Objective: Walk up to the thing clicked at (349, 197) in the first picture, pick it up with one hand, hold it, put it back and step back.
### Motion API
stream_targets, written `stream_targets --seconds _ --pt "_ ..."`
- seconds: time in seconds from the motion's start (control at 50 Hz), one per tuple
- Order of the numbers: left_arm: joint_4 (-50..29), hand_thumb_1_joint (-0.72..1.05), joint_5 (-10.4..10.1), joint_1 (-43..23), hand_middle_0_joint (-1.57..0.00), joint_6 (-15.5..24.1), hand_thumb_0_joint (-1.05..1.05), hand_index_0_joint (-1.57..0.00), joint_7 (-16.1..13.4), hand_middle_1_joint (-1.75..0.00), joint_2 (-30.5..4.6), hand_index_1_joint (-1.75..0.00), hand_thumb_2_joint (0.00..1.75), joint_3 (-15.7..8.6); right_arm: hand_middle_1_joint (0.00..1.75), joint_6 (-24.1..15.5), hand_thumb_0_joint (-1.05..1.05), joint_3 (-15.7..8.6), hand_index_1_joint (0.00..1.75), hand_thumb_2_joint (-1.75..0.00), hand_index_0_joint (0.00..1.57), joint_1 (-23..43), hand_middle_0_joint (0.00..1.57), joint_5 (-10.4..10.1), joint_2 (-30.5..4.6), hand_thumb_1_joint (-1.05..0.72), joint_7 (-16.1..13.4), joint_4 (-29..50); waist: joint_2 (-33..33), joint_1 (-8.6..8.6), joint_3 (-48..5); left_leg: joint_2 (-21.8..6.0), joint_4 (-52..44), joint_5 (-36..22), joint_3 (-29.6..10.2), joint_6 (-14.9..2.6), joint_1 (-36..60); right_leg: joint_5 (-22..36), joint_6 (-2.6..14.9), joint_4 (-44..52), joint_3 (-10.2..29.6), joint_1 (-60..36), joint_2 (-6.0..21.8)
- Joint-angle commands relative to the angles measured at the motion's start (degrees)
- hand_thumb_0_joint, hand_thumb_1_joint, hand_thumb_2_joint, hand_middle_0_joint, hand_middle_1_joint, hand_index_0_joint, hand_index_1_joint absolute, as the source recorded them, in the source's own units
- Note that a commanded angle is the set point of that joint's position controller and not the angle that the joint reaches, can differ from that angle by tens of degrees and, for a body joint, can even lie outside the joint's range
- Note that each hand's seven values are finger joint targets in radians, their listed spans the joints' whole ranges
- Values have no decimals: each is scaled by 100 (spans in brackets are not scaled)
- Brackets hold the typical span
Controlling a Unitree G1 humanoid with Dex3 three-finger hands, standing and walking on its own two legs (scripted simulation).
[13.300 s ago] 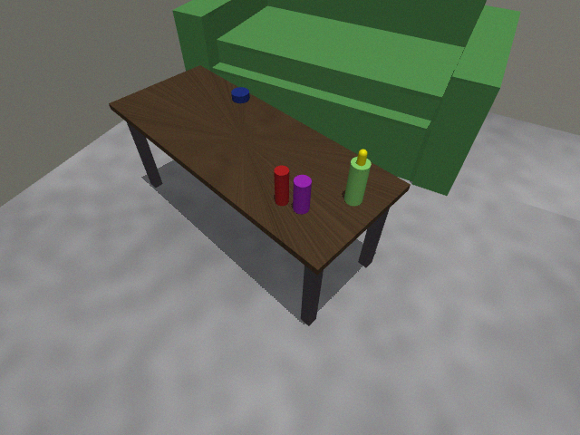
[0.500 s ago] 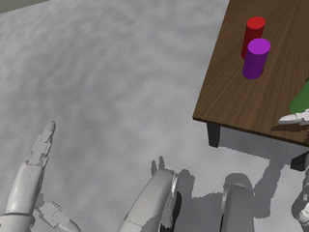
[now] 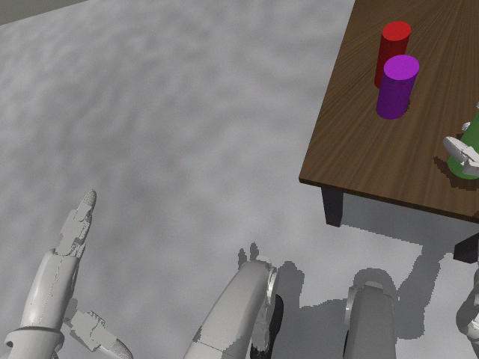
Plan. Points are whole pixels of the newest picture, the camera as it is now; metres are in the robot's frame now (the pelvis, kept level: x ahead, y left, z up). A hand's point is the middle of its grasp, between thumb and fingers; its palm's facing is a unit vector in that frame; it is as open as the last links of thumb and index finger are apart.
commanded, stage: settle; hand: right
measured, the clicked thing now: out of the picture +0.49 -0.24 -0.02
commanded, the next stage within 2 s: lift in 0.92 s
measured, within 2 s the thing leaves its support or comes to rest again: leaves its support in 0.06 s
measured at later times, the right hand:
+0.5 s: hand out of the picture +0.49 -0.24 +0.01, palm faces +0.26 +0.97 +0.00, open 8.4 cm
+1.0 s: hand out of the picture +0.49 -0.24 +0.04, palm faces +0.26 +0.97 +0.01, open 8.5 cm
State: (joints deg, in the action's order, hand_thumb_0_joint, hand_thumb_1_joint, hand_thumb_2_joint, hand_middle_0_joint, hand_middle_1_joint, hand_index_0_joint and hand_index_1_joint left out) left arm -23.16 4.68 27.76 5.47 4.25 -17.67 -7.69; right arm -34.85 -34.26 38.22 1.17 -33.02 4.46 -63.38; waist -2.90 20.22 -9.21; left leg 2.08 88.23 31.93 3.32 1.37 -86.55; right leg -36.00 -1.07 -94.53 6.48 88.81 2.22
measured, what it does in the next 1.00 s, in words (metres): rises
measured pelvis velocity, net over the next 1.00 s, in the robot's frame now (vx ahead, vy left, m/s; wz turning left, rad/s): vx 0.02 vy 0.00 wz -0.02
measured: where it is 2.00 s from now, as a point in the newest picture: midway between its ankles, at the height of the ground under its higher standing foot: outside the picture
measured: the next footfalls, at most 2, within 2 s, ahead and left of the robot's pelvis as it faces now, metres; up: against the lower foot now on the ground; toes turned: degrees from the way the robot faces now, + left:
none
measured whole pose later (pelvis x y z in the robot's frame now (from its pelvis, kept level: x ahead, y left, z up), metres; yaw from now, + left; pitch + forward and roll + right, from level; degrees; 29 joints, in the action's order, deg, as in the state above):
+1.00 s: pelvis +0.02 +0.00 +0.05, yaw -1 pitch +27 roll +5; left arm -13.4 4.6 26.5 2.5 2.6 -15.4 -3.9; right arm -30.9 -31.4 37.4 -0.8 -28.6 4.4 -61.5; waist -1.3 16.0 -9.6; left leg 1.9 77.0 30.0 2.3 1.3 -74.0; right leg -33.8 -0.8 -82.8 5.1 75.9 2.4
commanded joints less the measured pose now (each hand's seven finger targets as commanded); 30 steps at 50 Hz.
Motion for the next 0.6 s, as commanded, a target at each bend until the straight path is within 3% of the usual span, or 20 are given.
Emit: stream_targets --seconds 0.0,0.04,0.06,0.08,0.12,0.18,0.2,0.24,0.3,0.4,0.5,0.58 --pt "-765 -55 -31 362 -5 224 0 -6 -183 -6 -1178 -5 5 -1070 133 -309 0 -82 133 -120 130 1822 127 -98 -1278 -30 85 1542 2548 -258 -3325 131 -863 -1288 66 -360 1462 1963 41 1437 -133 -3207 27" --pt "-579 -55 -45 351 -5 193 0 -6 -172 -6 -1000 -5 5 -907 137 -259 0 14 137 -124 134 1822 131 -138 -1030 -34 91 1467 2446 -323 -3066 141 -878 -1193 96 -374 1396 1911 31 1520 -113 -3066 21" --pt "-644 -54 -63 274 -5 201 0 -6 -187 -5 -1035 -5 4 -932 139 -256 0 -5 140 -126 137 1911 134 -161 -1083 -36 99 1612 2457 -299 -3168 129 -900 -1237 89 -366 1447 1932 28 1517 -122 -3149 21" --pt "-761 -54 -42 187 -5 190 0 -5 -196 -5 -1073 -5 4 -888 139 -243 0 -71 139 -125 137 1966 134 -137 -1232 -34 66 1769 2467 -413 -3381 141 -904 -1273 93 -375 1594 1986 22 1575 -101 -3222 21" --pt "-957 -53 -58 130 -5 155 0 -5 -227 -5 -1162 -5 4 -936 142 -183 0 -39 142 -128 137 1951 134 -117 -1266 -31 39 1800 2276 -372 -3436 146 -1069 -1257 65 -358 1884 1705 57 1653 -131 -3169 -9" --pt "-461 -53 -56 279 -5 75 0 -5 -243 -5 -908 -4 4 -755 146 -71 0 191 146 -132 140 1799 136 -145 -787 -34 -4 1328 1962 -325 -2691 151 -1279 -1037 21 -331 1828 1193 106 1783 -195 -2671 -31" --pt "-491 -53 -60 304 -5 85 0 -5 -246 -5 -922 -4 4 -771 146 -47 0 137 147 -133 141 1743 137 -144 -876 -32 -33 1299 1906 -335 -2685 148 -1342 -980 -7 -319 1891 1085 120 1810 -211 -2617 -33" --pt "-662 -54 -52 277 -5 72 0 -5 -257 -5 -944 -4 4 -693 148 -11 0 60 148 -135 142 1708 138 -105 -1037 -34 -64 1393 1817 -398 -2821 139 -1380 -1070 -10 -324 2032 1234 107 1867 -220 -2802 -31" --pt "-421 -54 -45 407 -5 48 0 -5 -254 -5 -841 -4 4 -632 147 -25 0 167 147 -133 143 1845 138 -148 -831 -33 -60 1246 1754 -314 -2577 143 -1433 -1058 1 -323 1993 1233 118 1926 -212 -2792 -33" --pt "-489 -54 -56 212 -5 108 0 -5 -294 -5 -944 -4 4 -708 146 -62 0 189 146 -133 140 1920 136 -190 -861 -33 -25 1266 1547 -242 -2643 113 -1632 -1068 -97 -290 2244 1140 169 1960 -228 -2792 -30" --pt "-367 -55 -48 239 -5 106 0 -5 -308 -5 -890 -5 4 -617 144 -86 0 143 144 -130 138 1982 134 -195 -981 -32 8 1357 1756 -404 -2826 109 -1649 -1215 -71 -313 2404 1367 135 2108 -230 -3052 -58" --pt "-270 -55 -39 329 -5 85 0 -5 -309 -5 -830 -5 5 -521 144 -64 0 178 144 -131 137 1969 133 -218 -945 -30 31 1483 1920 -435 -2972 127 -1639 -1530 -26 -323 2400 1869 109 2105 -229 -3389 -51"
